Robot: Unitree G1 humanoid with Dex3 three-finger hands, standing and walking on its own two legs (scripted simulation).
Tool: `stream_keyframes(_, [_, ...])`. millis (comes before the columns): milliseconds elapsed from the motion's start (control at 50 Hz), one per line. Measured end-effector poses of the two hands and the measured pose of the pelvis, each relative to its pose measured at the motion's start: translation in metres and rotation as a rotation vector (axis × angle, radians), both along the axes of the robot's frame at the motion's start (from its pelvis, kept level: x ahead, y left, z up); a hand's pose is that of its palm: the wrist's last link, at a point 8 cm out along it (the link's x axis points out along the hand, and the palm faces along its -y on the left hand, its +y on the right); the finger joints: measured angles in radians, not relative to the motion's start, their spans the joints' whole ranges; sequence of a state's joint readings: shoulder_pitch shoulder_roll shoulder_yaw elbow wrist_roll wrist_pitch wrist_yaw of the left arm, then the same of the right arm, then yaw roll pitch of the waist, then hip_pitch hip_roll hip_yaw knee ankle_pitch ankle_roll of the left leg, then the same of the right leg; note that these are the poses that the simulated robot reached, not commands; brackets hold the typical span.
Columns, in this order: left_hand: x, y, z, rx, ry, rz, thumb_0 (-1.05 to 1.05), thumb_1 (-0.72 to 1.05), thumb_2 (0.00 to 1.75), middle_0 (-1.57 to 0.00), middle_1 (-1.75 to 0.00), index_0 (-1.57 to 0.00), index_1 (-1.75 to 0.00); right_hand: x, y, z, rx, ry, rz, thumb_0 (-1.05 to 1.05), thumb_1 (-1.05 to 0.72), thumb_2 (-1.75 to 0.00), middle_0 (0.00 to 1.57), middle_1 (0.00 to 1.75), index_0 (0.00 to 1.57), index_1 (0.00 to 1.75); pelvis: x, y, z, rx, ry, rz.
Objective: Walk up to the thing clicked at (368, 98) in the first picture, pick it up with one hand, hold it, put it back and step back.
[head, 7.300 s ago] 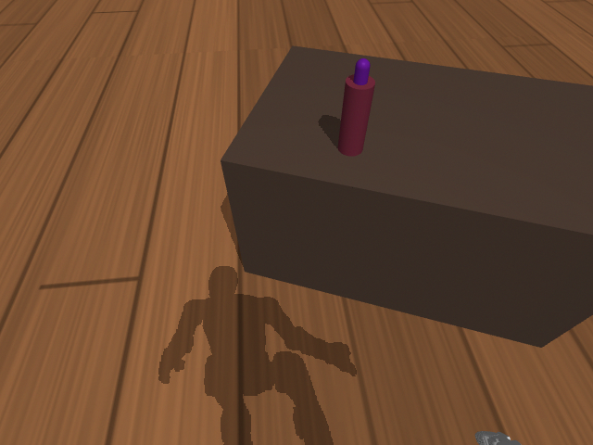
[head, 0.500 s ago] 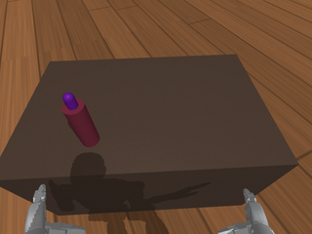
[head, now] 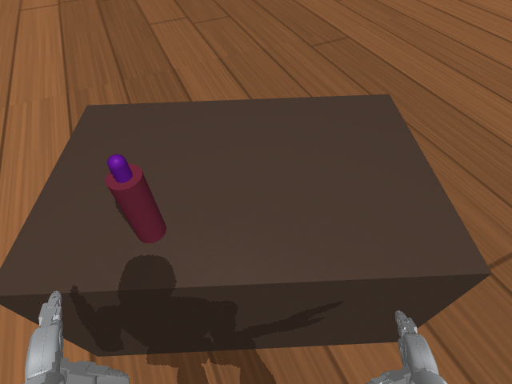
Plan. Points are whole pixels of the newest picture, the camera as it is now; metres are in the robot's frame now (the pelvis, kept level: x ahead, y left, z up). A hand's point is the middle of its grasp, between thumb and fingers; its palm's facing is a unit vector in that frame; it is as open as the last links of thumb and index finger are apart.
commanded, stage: rise first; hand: left
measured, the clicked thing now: (135, 199) +0.47 +0.28 -0.05
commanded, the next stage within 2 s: go down in 0.08 s
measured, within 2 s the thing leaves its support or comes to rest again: neither
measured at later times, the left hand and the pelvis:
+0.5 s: hand (60, 315) +0.21 +0.32 -0.02, palm faces +0.41 -0.87 -0.27, open 17.5 cm; pelvis -0.01 +0.00 -0.01, yaw +2 degrees
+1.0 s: hand (34, 256) +0.30 +0.40 +0.01, palm faces +0.34 -0.94 -0.05, open 17.6 cm; pelvis -0.02 +0.01 -0.05, yaw +0 degrees
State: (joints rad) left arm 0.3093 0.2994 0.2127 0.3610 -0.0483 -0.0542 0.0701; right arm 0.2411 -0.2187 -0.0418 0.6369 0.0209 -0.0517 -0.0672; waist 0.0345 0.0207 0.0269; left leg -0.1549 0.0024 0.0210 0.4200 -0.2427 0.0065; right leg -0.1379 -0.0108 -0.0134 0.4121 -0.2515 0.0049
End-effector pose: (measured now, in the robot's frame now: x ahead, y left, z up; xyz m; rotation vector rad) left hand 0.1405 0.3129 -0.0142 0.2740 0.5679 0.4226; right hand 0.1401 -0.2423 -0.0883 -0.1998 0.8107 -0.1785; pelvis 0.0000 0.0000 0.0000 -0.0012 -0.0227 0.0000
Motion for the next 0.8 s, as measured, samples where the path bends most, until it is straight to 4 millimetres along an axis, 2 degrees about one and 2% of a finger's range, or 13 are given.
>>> stream_keyframes(240, [-0.006,0.008,0.01,0.021,-0.04,0.02,-0.02,-0.56,0.06,-0.05,-0.06,-0.05,-0.07,0.0,-0.002,0.002,-0.008,-0.008,0.007,-0.01,0.52,-0.05,0.06,0.06,0.05,0.06,-0.004,-0.001,0.0,0.001,-0.007,0.005])
stream_keyframes(360, [0.001,0.015,0.013,0.007,-0.105,0.025,-0.02,-0.58,0.03,-0.07,-0.07,-0.08,-0.08,0.004,-0.007,0.007,-0.025,-0.042,0.017,-0.01,0.5,-0.05,0.06,0.05,0.05,0.05,-0.008,-0.001,-0.003,-0.004,0.008,0.016])
stream_keyframes(460, [0.02,0.037,0.016,-0.009,-0.181,0.043,-0.02,-0.59,0.03,-0.08,-0.08,-0.1,-0.08,0.001,-0.014,0.007,-0.049,-0.036,0.008,-0.01,0.5,-0.05,0.05,0.05,0.05,0.05,-0.013,-0.003,-0.007,-0.007,0.033,0.026])
stream_keyframes(600, [0.059,0.075,0.026,-0.043,-0.301,0.001,-0.02,-0.6,0.02,-0.07,-0.08,-0.1,-0.08,-0.009,-0.021,0.0,-0.082,-0.014,-0.009,-0.01,0.51,-0.04,0.05,0.05,0.05,0.05,-0.019,-0.001,-0.018,-0.015,0.09,0.026])
stream_keyframes(700, [0.086,0.092,0.029,-0.088,-0.363,-0.042,-0.02,-0.6,0.02,-0.07,-0.07,-0.09,-0.06,-0.015,-0.019,-0.005,-0.095,-0.025,-0.009,-0.01,0.51,-0.05,0.05,0.05,0.05,0.05,-0.022,0.003,-0.027,-0.02,0.139,0.017])
stream_keyframes(800, [0.103,0.104,0.028,-0.126,-0.411,-0.063,-0.02,-0.6,0.01,-0.07,-0.06,-0.09,-0.06,-0.019,-0.015,-0.008,-0.106,-0.04,-0.002,-0.01,0.5,-0.05,0.05,0.05,0.05,0.05,-0.023,0.007,-0.035,-0.025,0.183,0.009])
